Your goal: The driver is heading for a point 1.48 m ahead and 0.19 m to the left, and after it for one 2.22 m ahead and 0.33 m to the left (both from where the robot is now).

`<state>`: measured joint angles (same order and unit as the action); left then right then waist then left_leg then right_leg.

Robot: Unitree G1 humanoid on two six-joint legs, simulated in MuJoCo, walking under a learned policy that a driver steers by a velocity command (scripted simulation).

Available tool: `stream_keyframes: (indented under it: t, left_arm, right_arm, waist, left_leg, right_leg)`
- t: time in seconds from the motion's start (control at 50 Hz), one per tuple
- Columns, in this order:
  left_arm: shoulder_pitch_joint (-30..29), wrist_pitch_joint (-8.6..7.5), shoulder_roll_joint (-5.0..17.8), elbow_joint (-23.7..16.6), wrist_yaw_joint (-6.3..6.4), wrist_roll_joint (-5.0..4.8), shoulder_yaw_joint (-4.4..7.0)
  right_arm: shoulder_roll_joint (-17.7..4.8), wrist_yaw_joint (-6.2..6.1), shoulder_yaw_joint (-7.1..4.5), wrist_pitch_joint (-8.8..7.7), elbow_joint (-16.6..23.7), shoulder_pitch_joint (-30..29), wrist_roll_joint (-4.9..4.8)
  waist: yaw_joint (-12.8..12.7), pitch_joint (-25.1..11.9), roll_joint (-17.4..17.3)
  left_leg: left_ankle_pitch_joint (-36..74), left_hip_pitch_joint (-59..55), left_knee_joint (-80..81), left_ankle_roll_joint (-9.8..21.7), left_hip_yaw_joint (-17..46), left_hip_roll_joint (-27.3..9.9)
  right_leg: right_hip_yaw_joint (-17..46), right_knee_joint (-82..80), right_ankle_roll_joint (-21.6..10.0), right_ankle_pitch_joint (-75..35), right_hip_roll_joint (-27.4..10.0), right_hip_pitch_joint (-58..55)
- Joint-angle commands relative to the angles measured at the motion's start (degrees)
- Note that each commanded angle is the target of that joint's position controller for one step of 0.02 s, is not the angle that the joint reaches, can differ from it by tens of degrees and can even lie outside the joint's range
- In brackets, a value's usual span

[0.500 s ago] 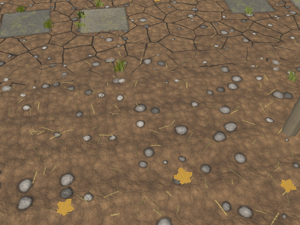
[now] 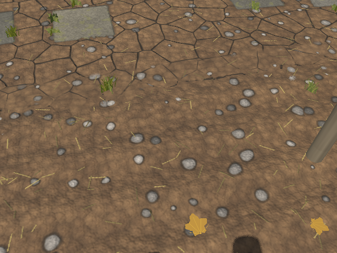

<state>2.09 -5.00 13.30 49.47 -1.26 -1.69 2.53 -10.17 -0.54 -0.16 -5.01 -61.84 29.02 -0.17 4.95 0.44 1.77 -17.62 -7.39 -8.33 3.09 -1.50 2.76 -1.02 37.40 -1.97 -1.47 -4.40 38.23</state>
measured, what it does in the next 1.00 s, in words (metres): walks ahead: right foot, then left foot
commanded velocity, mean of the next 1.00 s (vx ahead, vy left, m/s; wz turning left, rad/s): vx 0.49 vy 0.00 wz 0.00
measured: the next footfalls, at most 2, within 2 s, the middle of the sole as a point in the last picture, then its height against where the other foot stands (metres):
right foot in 0.12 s outside the picture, level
left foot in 0.68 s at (131, 229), level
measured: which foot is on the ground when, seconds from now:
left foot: down 0.00-0.12, up 0.14-0.66, down 0.68-1.00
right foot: up 0.00-0.10, down 0.12-0.70, up 0.72-1.00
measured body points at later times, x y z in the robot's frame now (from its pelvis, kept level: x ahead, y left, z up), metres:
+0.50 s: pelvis +0.29 -0.04 +0.01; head +0.31 -0.04 +0.46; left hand +0.27 +0.22 -0.13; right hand +0.46 -0.29 -0.10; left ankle +0.48 +0.14 -0.67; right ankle +0.24 -0.12 -0.74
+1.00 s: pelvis +0.58 +0.03 +0.01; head +0.59 +0.04 +0.46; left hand +0.72 +0.29 -0.11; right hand +0.58 -0.24 -0.12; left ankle +0.55 +0.11 -0.74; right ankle +0.70 -0.16 -0.66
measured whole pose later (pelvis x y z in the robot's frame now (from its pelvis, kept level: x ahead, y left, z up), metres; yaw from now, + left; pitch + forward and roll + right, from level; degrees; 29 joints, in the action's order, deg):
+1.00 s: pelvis +0.58 +0.03 +0.01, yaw +0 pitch +1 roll +1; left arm 7.9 -4.1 15.7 51.3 0.5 -0.5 3.8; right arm -13.2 0.9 -2.8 -5.6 -55.6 20.0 0.2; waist 2.8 0.0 2.4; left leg -9.0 5.2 -12.8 4.4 -3.6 4.1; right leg 2.6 51.0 -0.8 4.2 -8.0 38.9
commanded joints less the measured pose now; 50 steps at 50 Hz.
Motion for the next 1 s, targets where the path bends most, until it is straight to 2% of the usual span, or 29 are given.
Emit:
stream_keyframes:
  t: [0.02, 0.06, 0.08, 0.1, 0.12, 0.14, 0.16, 0.18, 0.2, 0.22, 0.24, 0.28, 0.32, 0.4, 0.48, 0.58, 0.64, 0.66, 0.68, 0.7, 0.72, 0.74, 0.76, 0.78, 0.8, 0.82, 0.86, 0.92, 1.0]
  left_arm:
    - [-9.8, -1.37, 2.2, -6.3, -1.05, -0.28, -0.25]
    - [-8.3, -1.89, 3.9, -6.6, -1.65, -0.22, 0.29]
    - [-5.2, -1.98, 5.4, -6.0, -1.66, -0.15, 0.98]
    - [2.1, -1.90, 7.6, -4.0, -1.46, -0.32, 2.17]
    - [12.9, -1.56, 10.0, -0.7, -1.04, -0.43, 3.48]
    - [23.1, -1.07, 14.8, 1.4, -0.32, 0.45, 4.48]
    - [25.0, -1.14, 15.7, 2.6, -1.09, 1.63, 4.26]
    - [21.2, -1.37, 10.0, 2.4, -1.10, 1.13, 2.84]
    - [15.0, -1.61, 7.8, 1.4, -0.94, 0.85, 2.05]
    - [10.0, -1.88, 6.5, 0.4, -1.11, 1.05, 1.49]
    - [8.0, -2.10, 5.1, 0.3, -1.42, 1.63, 1.08]
    - [8.4, -2.27, 3.7, 1.7, -1.64, 2.12, 0.62]
    - [10.2, -2.41, 4.8, 3.0, -1.17, 1.77, 0.71]
    - [14.8, -1.83, 7.7, 4.3, 0.59, 1.78, 1.22]
    - [19.1, -1.30, 8.7, 5.3, 1.31, 1.09, 1.28]
    - [24.0, -0.01, 9.2, 7.5, 1.58, 0.62, 1.65]
    - [22.4, 0.89, 10.6, 7.3, 1.88, 0.61, 2.25]
    - [20.9, 1.20, 10.8, 6.8, 1.88, 0.73, 2.29]
    - [20.2, 1.44, 9.5, 6.2, 1.85, 1.13, 1.75]
    - [21.1, 1.30, 7.4, 4.6, 1.88, 2.30, 0.68]
    - [28.7, -0.07, -0.8, 5.0, 1.09, 1.51, -1.46]
    - [24.7, -1.37, 6.0, 5.4, 0.94, 0.07, -0.03]
    - [19.2, -2.17, 9.1, 3.6, 0.83, -1.06, 0.83]
    - [16.4, -2.32, 8.8, 3.1, 1.29, -0.81, 0.89]
    - [15.0, -1.98, 8.3, 2.9, 1.64, 0.13, 1.32]
    - [16.2, -1.23, 7.3, 3.0, 1.66, 0.43, 1.45]
    - [17.6, 0.07, 5.0, 3.4, 1.73, 0.49, 1.38]
    - [12.3, 0.85, 5.1, 1.3, 1.96, 1.09, 1.69]
    - [4.5, 0.42, 4.3, -1.2, 1.52, 1.24, 1.57]
  right_arm:
    - [-9.9, -0.60, -2.05, -0.24, 0.9, 3.2, -0.68]
    - [-10.9, -0.69, -2.59, 0.18, 1.3, 2.1, -0.53]
    - [-11.7, -0.72, -2.91, 0.48, 1.6, 1.3, -0.25]
    - [-12.0, -0.72, -3.05, 1.02, 2.0, 0.3, 0.26]
    - [-11.5, -0.57, -2.79, 1.31, 2.9, -1.3, 0.50]
    - [-9.2, -0.37, -1.76, 1.04, 4.5, -0.8, 1.53]
    - [0.1, 0.64, 0.41, -0.39, 3.8, 8.1, 0.17]
    - [-7.3, 0.89, -1.23, -2.09, 4.6, 1.9, -1.47]
    - [-10.3, 0.87, -2.17, -2.89, 7.0, -4.7, -2.84]
    - [-10.3, 0.32, -2.30, -3.13, 7.6, -7.7, -2.55]
    - [-9.8, -0.08, -2.89, -2.72, 7.6, -8.5, -1.78]
    - [-7.1, -0.18, -2.98, -1.10, 7.4, -5.6, -1.24]
    - [-6.6, -0.37, -3.23, -0.05, 8.2, -7.0, -1.00]
    - [-7.5, -0.55, -3.64, 0.13, 12.2, -17.8, -0.17]
    - [-6.4, 0.27, -3.03, -0.61, 14.7, -26.5, -0.41]
    - [-6.9, 2.02, -2.54, -1.19, 17.9, -33.9, -1.12]
    - [-9.3, 2.80, -3.30, -1.75, 18.1, -30.9, -1.19]
    - [-10.9, 2.70, -4.21, -1.85, 16.8, -25.6, -1.12]
    - [-13.7, 2.32, -5.70, -1.81, 13.7, -15.5, -1.05]
    - [-18.5, 1.71, -6.90, -1.57, 11.6, -4.6, -0.23]
    - [-20.8, 2.28, -7.23, -1.34, 10.3, -2.4, 0.20]
    - [-14.7, 2.40, -5.57, -1.47, 10.9, -4.2, -0.18]
    - [-12.5, 2.25, -4.83, -1.61, 12.0, -9.6, -0.35]
    - [-11.5, 2.32, -4.38, -1.66, 13.1, -14.4, -0.13]
    - [-10.1, 2.52, -4.05, -1.72, 13.3, -16.8, 0.22]
    - [-9.1, 2.66, -3.71, -1.87, 13.0, -17.3, 0.75]
    - [-9.0, 2.70, -3.73, -2.06, 11.9, -16.0, 0.54]
    - [-11.4, 1.73, -4.32, -1.99, 10.4, -13.3, 0.47]
    - [-11.7, 0.61, -4.21, -1.16, 9.2, -10.2, 0.14]
  waist:
    - [-1.0, 9.8, -6.7]
    - [-3.3, 7.2, -7.1]
    - [-5.4, 3.9, -8.5]
    - [-9.4, -1.1, -9.7]
    - [-14.4, -7.3, -9.5]
    - [-16.4, -16.1, -0.9]
    - [-10.5, -25.9, 15.1]
    - [-11.9, -18.9, 8.6]
    - [-10.2, -9.2, 6.0]
    - [-8.1, -5.4, -0.8]
    - [-6.1, -3.1, -2.2]
    - [-3.3, -2.4, 0.4]
    - [-2.6, 0.0, 1.0]
    - [-5.0, 3.1, 0.1]
    - [-7.8, 3.7, 0.6]
    - [-9.7, 5.3, 0.9]
    - [-6.5, 2.6, 2.6]
    - [-3.3, -0.8, 3.3]
    - [1.1, -7.0, 2.5]
    - [4.0, -16.2, -4.9]
    - [-0.6, -22.9, -20.2]
    - [1.1, -19.3, -13.2]
    - [0.2, -11.2, -10.2]
    - [-1.8, -7.1, -4.9]
    - [-3.2, -4.0, -3.7]
    - [-5.0, -3.6, -5.1]
    - [-6.1, -2.6, -5.7]
    - [-5.6, 0.2, -4.7]
    - [-3.6, 1.9, -5.0]
  left_leg:
    - [24.8, 5.9, 2.5, 6.8, 5.8, -15.7]
    - [36.6, 1.6, -2.3, 5.9, 4.8, -16.8]
    - [47.6, 0.0, -6.8, 5.3, 4.3, -17.0]
    - [58.0, 0.3, -15.4, 4.5, 3.2, -16.0]
    - [58.4, 6.8, -27.9, 2.8, 1.9, -13.8]
    - [34.9, 21.2, -47.6, 1.3, 0.1, -9.1]
    - [-13.4, 39.9, -66.3, -1.2, 5.9, 1.8]
    - [-13.4, 45.5, -71.8, 0.6, 11.0, -1.4]
    - [-7.8, 47.9, -71.4, 1.4, 8.6, -4.2]
    - [-2.2, 44.8, -68.6, 1.2, 7.5, -7.4]
    - [0.6, 41.9, -65.7, 0.9, 6.8, -9.1]
    - [2.4, 37.3, -61.9, 0.5, 6.7, -11.0]
    - [3.4, 38.6, -58.1, -0.5, 5.5, -11.9]
    - [14.8, 47.4, -45.1, -2.8, 4.6, -12.5]
    - [24.5, 44.9, -30.2, -2.8, 2.0, -9.6]
    - [20.7, 47.0, -22.7, -1.5, 2.0, -8.0]
    - [14.4, 40.4, -20.3, 0.9, 0.7, -5.9]
    - [13.8, 32.4, -19.5, 2.1, -1.0, -3.8]
    - [15.0, 18.6, -19.7, 4.0, -1.2, -3.4]
    - [15.3, 0.4, -20.8, 7.9, 12.6, -15.1]
    - [3.3, -16.7, -12.7, 16.6, 40.3, -26.2]
    - [-1.4, -14.1, -9.2, 14.0, 41.4, -24.3]
    - [2.6, -6.2, -8.4, 11.4, 32.2, -22.7]
    - [10.0, 2.4, -6.9, 10.3, 25.4, -20.6]
    - [14.9, 8.8, -5.2, 9.8, 20.5, -18.5]
    - [17.0, 12.5, -3.6, 9.3, 17.2, -16.9]
    - [19.6, 15.6, -1.1, 10.0, 13.5, -15.5]
    - [22.5, 15.7, 1.1, 10.6, 10.6, -15.5]
    - [21.6, 13.8, 2.1, 8.8, 6.8, -13.8]
  right_leg:
    - [-1.3, -5.3, -1.2, -1.2, 1.7, 0.3]
    - [-1.8, -7.1, -3.0, 1.8, 3.1, -3.6]
    - [-2.9, -6.7, -4.0, 3.6, 4.9, -8.6]
    - [-4.1, -6.1, -5.5, 4.8, 7.0, -17.8]
    - [-2.9, -6.0, -7.4, 3.6, 6.3, -32.9]
    - [13.2, -5.7, -11.2, 7.4, -6.7, -51.2]
    - [43.6, -16.2, -20.9, 21.3, -19.5, -66.2]
    - [44.2, -21.5, -17.2, 24.6, -16.4, -60.3]
    - [33.9, -22.6, -14.5, 19.6, -14.8, -50.2]
    - [26.3, -24.2, -13.1, 10.7, -12.9, -40.6]
    - [20.5, -25.4, -12.3, 5.0, -10.6, -33.9]
    - [14.8, -28.5, -12.2, 3.2, -7.9, -28.1]
    - [11.4, -30.6, -12.8, 2.2, -7.1, -24.9]
    - [9.2, -32.6, -12.4, 1.9, -6.9, -27.2]
    - [5.3, -32.3, -9.9, 1.0, -5.1, -29.9]
    - [5.9, -28.3, -9.5, -0.5, -9.0, -40.2]
    - [5.9, -22.5, -7.8, -12.1, -10.5, -44.0]
    - [4.4, -16.3, -6.8, -21.9, -9.2, -43.4]
    - [2.1, -4.8, -5.2, -25.2, -5.9, -39.1]
    - [-0.7, 14.5, -3.1, -7.8, -1.9, -26.3]
    - [2.2, 32.0, -0.1, 31.9, 8.6, -4.2]
    - [9.1, 38.3, -1.4, 33.7, 5.5, 1.9]
    - [7.8, 38.4, -2.3, 28.4, 2.7, 4.7]
    - [6.1, 35.8, -2.0, 22.8, -0.3, 2.1]
    - [5.6, 32.6, -1.6, 19.7, -2.0, -0.1]
    - [5.9, 30.6, -1.4, 17.6, -3.5, -3.6]
    - [5.0, 27.7, -0.7, 16.2, -4.0, -5.4]
    - [4.5, 20.9, 0.8, 10.2, -4.7, 0.0]
    - [3.4, 7.7, 1.7, -0.7, -3.7, 2.3]
Keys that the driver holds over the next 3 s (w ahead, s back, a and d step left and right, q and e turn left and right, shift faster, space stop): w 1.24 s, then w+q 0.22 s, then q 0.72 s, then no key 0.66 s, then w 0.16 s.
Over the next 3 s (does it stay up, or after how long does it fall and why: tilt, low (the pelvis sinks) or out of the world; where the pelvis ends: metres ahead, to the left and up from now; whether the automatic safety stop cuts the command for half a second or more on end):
stays up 1.08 -0.02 -0.01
